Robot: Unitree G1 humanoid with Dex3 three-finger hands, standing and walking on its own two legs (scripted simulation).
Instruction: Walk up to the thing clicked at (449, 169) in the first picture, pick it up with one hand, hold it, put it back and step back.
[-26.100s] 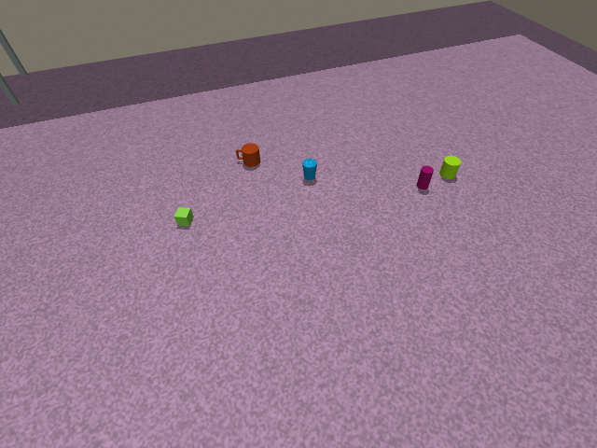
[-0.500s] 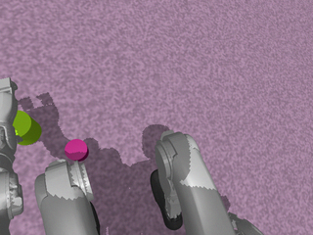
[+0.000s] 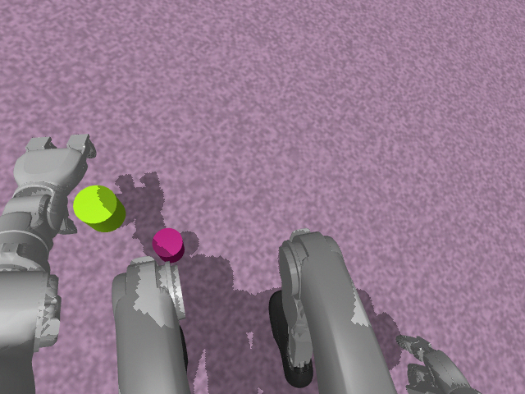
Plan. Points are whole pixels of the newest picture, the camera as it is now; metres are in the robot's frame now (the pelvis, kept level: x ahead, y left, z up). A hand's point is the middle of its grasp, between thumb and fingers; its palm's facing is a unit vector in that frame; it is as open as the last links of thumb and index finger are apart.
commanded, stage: withdraw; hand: left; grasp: from above
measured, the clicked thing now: (101, 209) +0.48 +0.26 -0.32
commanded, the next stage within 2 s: home in 0.10 s
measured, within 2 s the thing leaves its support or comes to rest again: neither
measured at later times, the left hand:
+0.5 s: hand (46, 177) +0.47 +0.28 -0.11, palm faces -0.36 -0.19 -0.91, open 12.6 cm
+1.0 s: hand out of the picture +0.30 +0.22 +0.10, palm faces -0.12 -0.85 -0.51, open 7.5 cm
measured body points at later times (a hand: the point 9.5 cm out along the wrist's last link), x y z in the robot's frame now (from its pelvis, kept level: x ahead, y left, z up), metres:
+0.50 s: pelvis +0.02 +0.01 +0.01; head +0.23 +0.04 +0.41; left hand +0.49 +0.28 -0.06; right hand +0.06 -0.25 -0.12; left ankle +0.09 +0.13 -0.33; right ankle +0.11 -0.13 -0.33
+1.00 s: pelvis +0.03 +0.00 +0.19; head +0.16 +0.03 +0.62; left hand +0.30 +0.27 +0.13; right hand +0.26 -0.23 +0.11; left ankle +0.09 +0.13 -0.33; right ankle +0.11 -0.13 -0.33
